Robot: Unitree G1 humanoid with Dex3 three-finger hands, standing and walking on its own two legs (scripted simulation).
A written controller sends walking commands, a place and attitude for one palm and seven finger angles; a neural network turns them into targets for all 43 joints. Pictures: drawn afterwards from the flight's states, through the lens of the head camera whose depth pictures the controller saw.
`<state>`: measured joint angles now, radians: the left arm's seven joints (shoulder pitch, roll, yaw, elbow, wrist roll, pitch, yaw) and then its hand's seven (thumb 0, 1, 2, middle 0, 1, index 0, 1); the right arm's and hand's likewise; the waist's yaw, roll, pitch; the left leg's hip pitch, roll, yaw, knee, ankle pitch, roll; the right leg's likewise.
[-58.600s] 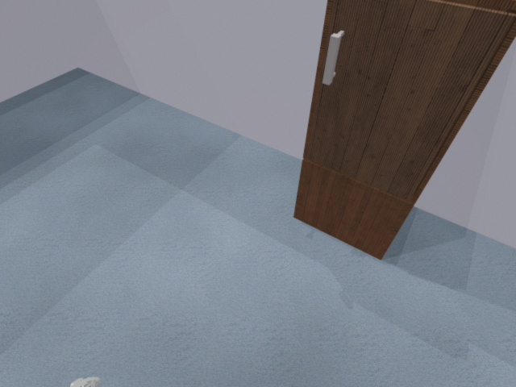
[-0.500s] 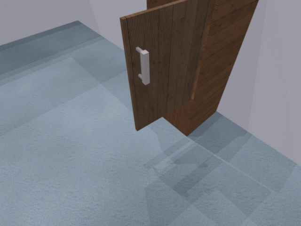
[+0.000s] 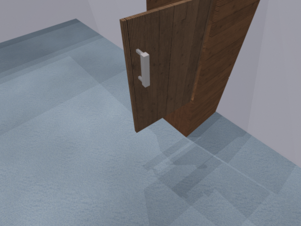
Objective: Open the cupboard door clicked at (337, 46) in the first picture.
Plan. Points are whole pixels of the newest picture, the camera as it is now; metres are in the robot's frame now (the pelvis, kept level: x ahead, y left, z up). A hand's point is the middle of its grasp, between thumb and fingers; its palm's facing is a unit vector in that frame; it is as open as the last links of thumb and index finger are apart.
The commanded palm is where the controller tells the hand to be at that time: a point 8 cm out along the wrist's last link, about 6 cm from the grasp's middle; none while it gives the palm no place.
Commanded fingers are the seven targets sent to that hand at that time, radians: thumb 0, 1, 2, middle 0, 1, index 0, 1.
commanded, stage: look to check the result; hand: left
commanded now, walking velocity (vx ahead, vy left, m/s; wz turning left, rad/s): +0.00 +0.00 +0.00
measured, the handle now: (142, 68) +0.62 +0.07 +0.07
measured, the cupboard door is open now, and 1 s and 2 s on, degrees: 84 84 84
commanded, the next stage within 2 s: stand and wait in 0.42 s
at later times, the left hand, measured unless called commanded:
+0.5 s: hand out of the picture +0.10 +0.23 -0.15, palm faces -0.02 -0.94 -0.34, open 7.4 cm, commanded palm none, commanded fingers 0.00 0.90 0.90 -0.20 -0.30 -0.20 -0.30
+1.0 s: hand out of the picture +0.12 +0.22 -0.15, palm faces -0.03 -0.94 -0.34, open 7.4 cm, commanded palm none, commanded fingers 0.00 0.90 0.90 -0.20 -0.30 -0.20 -0.30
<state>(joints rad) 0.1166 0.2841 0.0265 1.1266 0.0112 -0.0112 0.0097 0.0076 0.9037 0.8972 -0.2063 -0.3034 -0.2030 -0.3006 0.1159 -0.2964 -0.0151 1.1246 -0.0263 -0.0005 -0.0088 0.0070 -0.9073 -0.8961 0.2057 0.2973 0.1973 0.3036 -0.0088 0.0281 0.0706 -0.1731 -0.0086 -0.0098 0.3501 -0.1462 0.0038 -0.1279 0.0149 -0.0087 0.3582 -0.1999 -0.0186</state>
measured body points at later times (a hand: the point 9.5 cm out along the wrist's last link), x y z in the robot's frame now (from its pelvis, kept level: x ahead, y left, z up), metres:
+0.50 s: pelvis +0.02 -0.01 +0.00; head +0.05 -0.02 +0.45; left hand +0.10 +0.28 -0.13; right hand +0.10 -0.30 -0.14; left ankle +0.03 +0.12 -0.75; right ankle +0.00 -0.11 -0.75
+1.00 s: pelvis +0.04 -0.02 +0.00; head +0.06 -0.03 +0.45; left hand +0.12 +0.27 -0.13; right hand +0.10 -0.30 -0.14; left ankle +0.03 +0.12 -0.75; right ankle +0.00 -0.11 -0.75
